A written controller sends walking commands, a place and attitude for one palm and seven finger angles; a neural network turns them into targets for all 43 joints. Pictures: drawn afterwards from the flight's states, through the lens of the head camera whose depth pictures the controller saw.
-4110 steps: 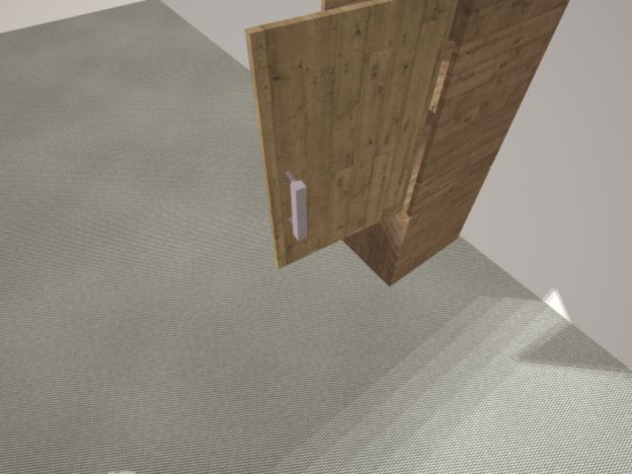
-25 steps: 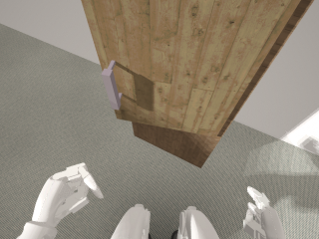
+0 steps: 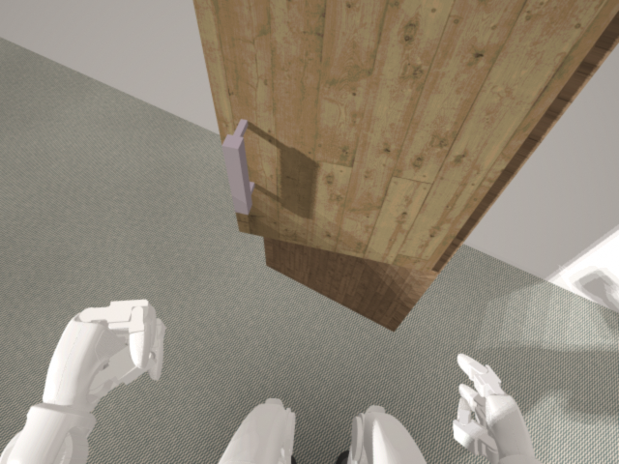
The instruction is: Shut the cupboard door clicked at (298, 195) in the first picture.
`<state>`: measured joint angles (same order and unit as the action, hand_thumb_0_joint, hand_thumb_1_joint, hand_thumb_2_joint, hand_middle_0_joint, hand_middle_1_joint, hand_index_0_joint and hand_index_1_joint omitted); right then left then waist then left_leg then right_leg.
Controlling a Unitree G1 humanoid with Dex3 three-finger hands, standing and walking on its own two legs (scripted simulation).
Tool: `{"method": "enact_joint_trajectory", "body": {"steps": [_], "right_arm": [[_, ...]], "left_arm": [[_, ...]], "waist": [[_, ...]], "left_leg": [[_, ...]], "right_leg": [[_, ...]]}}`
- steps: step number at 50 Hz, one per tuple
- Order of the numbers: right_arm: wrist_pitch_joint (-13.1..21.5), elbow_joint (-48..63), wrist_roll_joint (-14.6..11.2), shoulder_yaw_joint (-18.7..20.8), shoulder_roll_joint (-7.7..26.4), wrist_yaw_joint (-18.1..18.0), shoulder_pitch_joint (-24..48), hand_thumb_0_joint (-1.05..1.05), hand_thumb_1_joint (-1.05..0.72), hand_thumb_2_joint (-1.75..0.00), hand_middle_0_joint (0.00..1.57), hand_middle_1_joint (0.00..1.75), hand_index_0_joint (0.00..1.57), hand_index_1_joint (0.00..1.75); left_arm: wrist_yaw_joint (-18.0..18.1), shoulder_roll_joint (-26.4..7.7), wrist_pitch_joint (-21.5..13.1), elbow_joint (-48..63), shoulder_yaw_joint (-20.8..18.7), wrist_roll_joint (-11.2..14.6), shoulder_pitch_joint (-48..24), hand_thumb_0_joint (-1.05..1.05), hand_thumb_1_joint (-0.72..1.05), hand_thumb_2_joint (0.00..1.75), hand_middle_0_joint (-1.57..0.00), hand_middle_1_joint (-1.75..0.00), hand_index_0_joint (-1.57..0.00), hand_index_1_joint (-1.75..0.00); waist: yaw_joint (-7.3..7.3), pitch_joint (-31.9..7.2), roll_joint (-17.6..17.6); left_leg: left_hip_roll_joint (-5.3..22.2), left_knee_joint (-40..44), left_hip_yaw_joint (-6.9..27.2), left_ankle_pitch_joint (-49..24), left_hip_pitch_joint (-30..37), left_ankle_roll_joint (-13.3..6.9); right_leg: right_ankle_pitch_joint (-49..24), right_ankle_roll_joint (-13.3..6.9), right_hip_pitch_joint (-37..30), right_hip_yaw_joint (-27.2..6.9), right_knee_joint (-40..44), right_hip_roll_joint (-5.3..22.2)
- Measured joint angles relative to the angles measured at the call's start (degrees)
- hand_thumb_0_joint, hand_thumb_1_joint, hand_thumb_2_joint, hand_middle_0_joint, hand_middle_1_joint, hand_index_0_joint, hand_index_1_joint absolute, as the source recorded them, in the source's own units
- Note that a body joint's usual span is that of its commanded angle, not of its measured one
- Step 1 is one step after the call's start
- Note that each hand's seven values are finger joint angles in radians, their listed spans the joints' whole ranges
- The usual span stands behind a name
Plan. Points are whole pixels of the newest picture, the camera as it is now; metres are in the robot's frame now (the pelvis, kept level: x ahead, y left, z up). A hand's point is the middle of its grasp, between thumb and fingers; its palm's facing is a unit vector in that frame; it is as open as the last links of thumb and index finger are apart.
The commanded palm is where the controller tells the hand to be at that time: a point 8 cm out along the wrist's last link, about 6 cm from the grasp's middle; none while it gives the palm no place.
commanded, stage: raise the hand and make a fist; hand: left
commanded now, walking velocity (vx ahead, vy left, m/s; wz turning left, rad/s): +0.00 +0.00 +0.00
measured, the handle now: (243, 169) +0.53 +0.15 +0.01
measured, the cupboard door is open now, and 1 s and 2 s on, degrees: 16 16 16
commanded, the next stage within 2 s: bring the fist close to the handle in 0.36 s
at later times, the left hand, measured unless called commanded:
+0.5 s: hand (180, 365) +0.22 +0.17 +0.03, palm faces -0.14 -0.99 -0.02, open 3.1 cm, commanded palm +0.22 +0.22 +0.04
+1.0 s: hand (214, 282) +0.32 +0.15 +0.03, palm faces -0.12 -0.99 -0.04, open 3.1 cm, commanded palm +0.31 +0.20 +0.03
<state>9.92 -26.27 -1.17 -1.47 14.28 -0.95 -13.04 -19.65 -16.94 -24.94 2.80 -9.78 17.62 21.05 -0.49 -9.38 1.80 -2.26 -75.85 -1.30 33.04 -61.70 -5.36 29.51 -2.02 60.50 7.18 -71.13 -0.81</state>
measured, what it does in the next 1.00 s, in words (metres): stands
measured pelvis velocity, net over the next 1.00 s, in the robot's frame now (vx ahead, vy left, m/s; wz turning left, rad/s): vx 0.01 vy -0.02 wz -0.01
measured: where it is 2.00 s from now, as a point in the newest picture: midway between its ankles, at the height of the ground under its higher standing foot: outside the picture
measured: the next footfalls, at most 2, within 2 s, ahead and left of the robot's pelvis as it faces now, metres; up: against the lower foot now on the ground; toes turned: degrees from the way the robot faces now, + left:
none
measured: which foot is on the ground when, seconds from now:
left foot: down 0.00-1.00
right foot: down 0.00-1.00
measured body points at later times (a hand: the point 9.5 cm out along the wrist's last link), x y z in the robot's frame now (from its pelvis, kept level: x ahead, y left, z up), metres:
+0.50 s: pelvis +0.01 -0.02 +0.00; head +0.09 +0.00 +0.44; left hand +0.22 +0.22 +0.04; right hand +0.20 -0.25 -0.07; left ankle +0.03 +0.05 -0.62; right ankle +0.05 -0.11 -0.62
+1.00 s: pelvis +0.01 -0.02 -0.01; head +0.11 -0.02 +0.43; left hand +0.32 +0.21 +0.03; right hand +0.16 -0.27 -0.10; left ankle +0.03 +0.05 -0.62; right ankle +0.05 -0.11 -0.62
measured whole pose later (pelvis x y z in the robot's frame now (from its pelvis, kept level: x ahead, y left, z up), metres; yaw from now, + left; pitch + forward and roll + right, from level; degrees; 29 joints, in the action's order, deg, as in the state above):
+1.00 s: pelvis +0.01 -0.02 -0.01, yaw +0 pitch +22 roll -3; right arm 6.6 -30.0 -1.6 -1.3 15.4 -0.9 -14.4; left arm -17.7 -16.6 -22.0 -15.7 -9.4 15.2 -1.3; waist 1.7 -10.6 1.9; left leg -1.3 -77.1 -1.3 33.9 -65.2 -4.1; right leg 30.8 -4.0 65.0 7.2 -73.6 -1.7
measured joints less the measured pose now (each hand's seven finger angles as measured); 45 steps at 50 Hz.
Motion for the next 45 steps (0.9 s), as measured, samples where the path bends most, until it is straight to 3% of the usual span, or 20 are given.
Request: {"method": "enact_joint_trajectory", "body": {"steps": [8, 16, 23, 26, 31, 39, 45], "right_arm": [[-0.24, -0.15, -0.76, 0.61, 0.58, -0.25, -1.23, 0.01, -0.9, -0.9, 0.21, 0.3, 0.21, 0.3], [0.03, -0.44, -0.22, 1.09, 0.5, -0.05, -0.88, 0.01, -0.9, -0.9, 0.21, 0.3, 0.21, 0.3], [-0.65, 0.39, -0.75, 0.54, 0.29, -0.26, -0.09, 0.01, -0.9, -0.9, 0.21, 0.3, 0.21, 0.3], [-0.24, 0.58, -0.46, 0.43, 0.1, -0.65, -0.07, 0.01, -0.9, -0.9, 0.21, 0.3, 0.21, 0.3], [0.04, -0.41, 0.05, 0.09, 0.6, -0.74, 0.52, 0.01, -0.9, -0.9, 0.21, 0.3, 0.21, 0.3], [-1.46, -1.41, -0.54, -0.16, 0.79, -0.77, 0.56, 0.01, -0.9, -0.9, 0.21, 0.3, 0.21, 0.3], [-2.04, -2.69, -0.24, 0.11, 0.68, -0.5, -0.79, 0.01, -0.9, -0.9, 0.21, 0.3, 0.21, 0.3]], "left_arm": [[-2.57, 0.08, 4.08, -3.0, 0.97, -0.02, 0.34, 0.01, 0.9, 0.9, -1.3, -1.5, -1.3, -1.5], [-0.12, 0.29, -0.2, -0.08, 0.08, 0.38, 0.78, 0.01, 0.9, 0.9, -1.3, -1.5, -1.3, -1.5], [-1.82, 0.39, 3.02, -2.88, 1.32, -0.15, 0.77, 0.01, 0.9, 0.9, -1.3, -1.5, -1.3, -1.5], [-1.47, 0.19, 2.26, -1.43, 1.79, -0.14, 1.08, 0.01, 0.9, 0.9, -1.3, -1.5, -1.3, -1.5], [-0.2, 0.17, -0.98, -2.78, 1.07, -0.16, -3.64, 0.01, 0.9, 0.9, -1.3, -1.5, -1.3, -1.5], [-1.23, 0.11, 4.42, -9.69, 2.11, -1.53, -12.76, 0.01, 0.9, 0.9, -1.3, -1.5, -1.3, -1.5], [1.38, 0.19, 3.03, -11.72, 1.08, -1.72, -17.37, 0.01, 0.9, 0.9, -1.3, -1.5, -1.3, -1.5]], "waist": [[0.62, -0.49, 0.26], [0.69, -0.56, -0.16], [0.6, -0.76, -0.1], [0.49, -0.55, -0.28], [0.29, -0.75, 0.0], [1.19, -0.48, 0.06], [1.87, -0.78, -0.03]], "left_leg": [[0.21, 0.64, -0.39, -0.03, 0.08, -0.33], [0.41, 0.08, 0.1, 0.31, -0.05, 0.26], [0.64, -0.22, 0.31, 0.49, -0.4, 0.53], [0.8, -0.44, 0.55, 0.66, -0.36, 0.79], [0.8, -1.98, 1.14, 1.13, -1.9, 1.12], [1.01, -2.82, 0.74, 1.34, -3.64, 1.29], [1.06, -1.66, 0.31, 1.03, -3.26, 1.37]], "right_leg": [[-0.04, -0.08, 0.25, -0.44, 0.37, -0.27], [0.41, -0.72, 0.34, 0.04, -0.2, -0.48], [0.7, -1.2, 0.79, 0.26, -0.63, -0.71], [0.84, -1.47, 0.71, 0.49, -0.76, -0.88], [1.41, -1.86, 2.01, 1.17, -2.11, -0.82], [1.64, -2.09, 4.11, 0.86, -3.33, -0.93], [1.35, -2.1, 4.04, 0.34, -2.54, -1.04]]}}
